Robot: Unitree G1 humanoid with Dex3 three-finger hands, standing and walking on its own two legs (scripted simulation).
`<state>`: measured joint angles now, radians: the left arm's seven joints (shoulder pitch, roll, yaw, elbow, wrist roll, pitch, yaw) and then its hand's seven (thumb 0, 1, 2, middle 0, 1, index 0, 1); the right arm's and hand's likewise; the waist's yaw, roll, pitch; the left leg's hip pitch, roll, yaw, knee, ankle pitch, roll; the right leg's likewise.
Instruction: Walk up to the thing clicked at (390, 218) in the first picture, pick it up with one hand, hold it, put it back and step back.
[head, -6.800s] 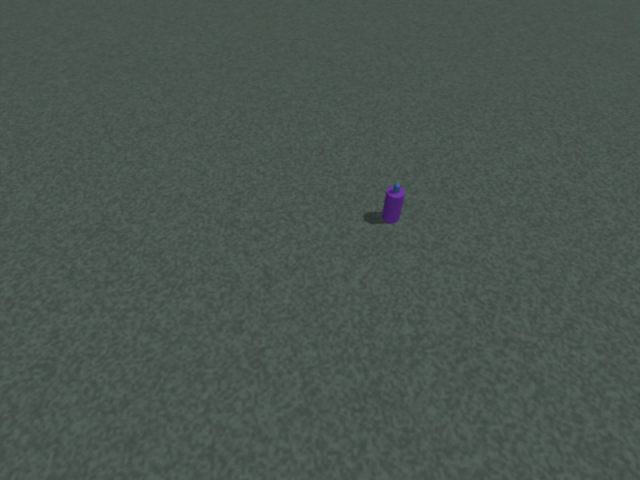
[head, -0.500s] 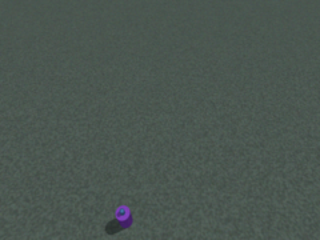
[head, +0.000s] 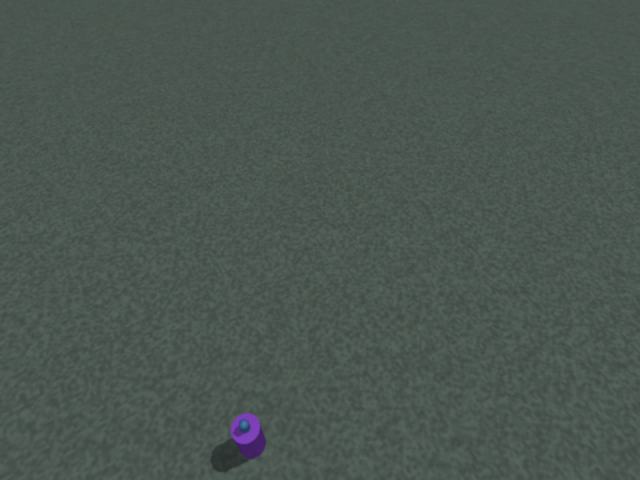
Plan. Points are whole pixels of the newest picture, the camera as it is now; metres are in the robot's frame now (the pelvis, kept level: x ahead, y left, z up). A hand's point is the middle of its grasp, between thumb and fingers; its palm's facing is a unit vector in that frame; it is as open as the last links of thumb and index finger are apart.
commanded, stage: stand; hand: left
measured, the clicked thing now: (248, 434) +0.36 +0.21 -0.68
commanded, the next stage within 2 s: go down in 0.32 s
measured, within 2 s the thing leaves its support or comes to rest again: neither
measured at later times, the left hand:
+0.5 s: hand out of the picture +0.09 +0.25 -0.16, palm faces +0.03 -0.94 -0.33, open 7.6 cm
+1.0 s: hand out of the picture +0.14 +0.29 -0.22, palm faces +0.09 -0.95 -0.31, open 16.6 cm
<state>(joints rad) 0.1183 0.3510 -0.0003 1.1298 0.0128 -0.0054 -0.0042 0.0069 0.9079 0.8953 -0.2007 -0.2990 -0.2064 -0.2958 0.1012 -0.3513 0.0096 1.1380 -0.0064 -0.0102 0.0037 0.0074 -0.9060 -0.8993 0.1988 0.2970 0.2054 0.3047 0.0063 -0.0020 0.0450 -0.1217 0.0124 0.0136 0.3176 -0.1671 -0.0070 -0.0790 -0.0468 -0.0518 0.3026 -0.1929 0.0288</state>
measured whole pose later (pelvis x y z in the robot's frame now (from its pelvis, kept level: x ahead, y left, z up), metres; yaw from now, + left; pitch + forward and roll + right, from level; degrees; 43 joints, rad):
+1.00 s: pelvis -0.02 +0.00 -0.09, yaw -1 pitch +16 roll -2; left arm 0.16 0.37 0.31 0.67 0.02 0.01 -0.13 0.00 -0.36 0.08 -0.06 -0.08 -0.07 -0.07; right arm 0.22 -0.25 -0.04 0.61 0.02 -0.08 -0.03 0.01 -0.91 -0.90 0.20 0.30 0.20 0.30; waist -0.02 -0.01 -0.08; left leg -0.91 0.05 0.00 1.11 -0.49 0.00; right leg -0.85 -0.03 -0.03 1.07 -0.50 0.03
